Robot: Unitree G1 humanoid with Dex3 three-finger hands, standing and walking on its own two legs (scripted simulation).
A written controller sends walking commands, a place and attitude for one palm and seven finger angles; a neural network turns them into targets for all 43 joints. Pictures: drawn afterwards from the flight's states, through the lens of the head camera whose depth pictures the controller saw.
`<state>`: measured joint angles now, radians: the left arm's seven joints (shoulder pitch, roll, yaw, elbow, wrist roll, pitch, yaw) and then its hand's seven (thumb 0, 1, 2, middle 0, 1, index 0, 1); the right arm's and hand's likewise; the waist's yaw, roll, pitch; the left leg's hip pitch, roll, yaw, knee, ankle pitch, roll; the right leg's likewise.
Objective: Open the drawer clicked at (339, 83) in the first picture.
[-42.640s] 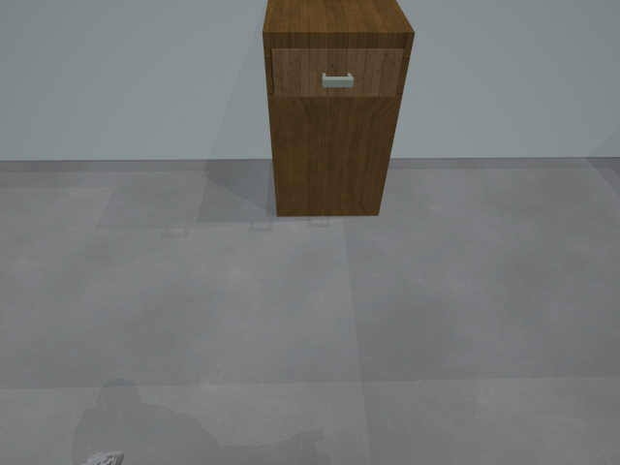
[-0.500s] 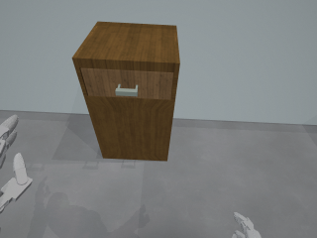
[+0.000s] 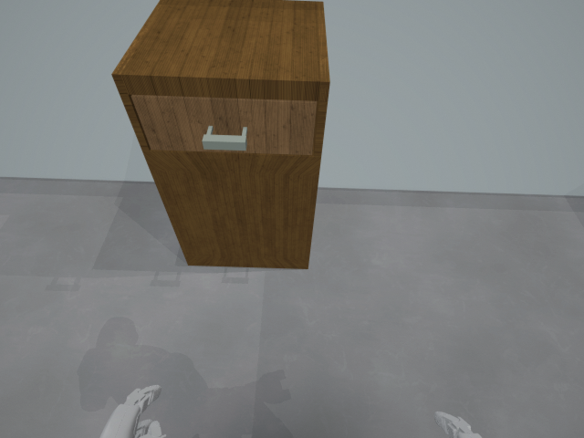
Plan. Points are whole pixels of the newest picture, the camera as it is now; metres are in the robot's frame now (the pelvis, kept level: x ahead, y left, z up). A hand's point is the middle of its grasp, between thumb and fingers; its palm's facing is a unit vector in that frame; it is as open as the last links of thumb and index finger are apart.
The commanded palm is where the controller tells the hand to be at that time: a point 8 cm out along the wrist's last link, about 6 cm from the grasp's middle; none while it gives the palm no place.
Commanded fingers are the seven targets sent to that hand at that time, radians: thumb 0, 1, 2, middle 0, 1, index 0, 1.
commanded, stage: let the arm hang, fingers relaxed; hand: left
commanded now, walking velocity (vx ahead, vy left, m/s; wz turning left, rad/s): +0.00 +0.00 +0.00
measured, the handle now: (226, 136) +0.77 +0.17 -0.08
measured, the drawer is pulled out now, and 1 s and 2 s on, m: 0.00 0.00 0.00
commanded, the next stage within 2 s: look to check the result in 0.86 s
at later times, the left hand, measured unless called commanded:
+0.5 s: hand out of the picture +0.00 +0.18 -0.15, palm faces +0.03 -0.97 -0.26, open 7.3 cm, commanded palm none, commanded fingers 0.00 0.90 0.90 -0.20 -0.30 -0.20 -0.30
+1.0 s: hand out of the picture +0.02 +0.16 -0.16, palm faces +0.04 -0.98 -0.22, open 7.4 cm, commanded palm none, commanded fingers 0.00 0.90 0.90 -0.20 -0.30 -0.20 -0.30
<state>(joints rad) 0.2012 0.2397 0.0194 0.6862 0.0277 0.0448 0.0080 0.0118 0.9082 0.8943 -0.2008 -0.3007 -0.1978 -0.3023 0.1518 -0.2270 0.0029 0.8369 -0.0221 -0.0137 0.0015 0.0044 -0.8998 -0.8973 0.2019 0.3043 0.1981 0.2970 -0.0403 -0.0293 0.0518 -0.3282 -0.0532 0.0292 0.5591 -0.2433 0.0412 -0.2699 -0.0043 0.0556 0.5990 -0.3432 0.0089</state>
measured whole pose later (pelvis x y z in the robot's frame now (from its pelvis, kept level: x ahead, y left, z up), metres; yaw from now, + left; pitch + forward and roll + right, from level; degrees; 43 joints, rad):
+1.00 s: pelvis +0.01 -0.02 +0.02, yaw +1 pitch -2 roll +0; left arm 0.24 0.18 0.02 1.12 0.01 0.00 0.03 0.01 0.91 0.89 -0.21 -0.30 -0.20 -0.30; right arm 0.26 -0.17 -0.01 1.12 -0.02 0.01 -0.04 0.00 -0.90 -0.90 0.20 0.30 0.20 0.30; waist -0.01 0.00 0.06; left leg -0.18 -0.01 -0.01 0.38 -0.17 0.00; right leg -0.10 0.04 0.02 0.38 -0.25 -0.03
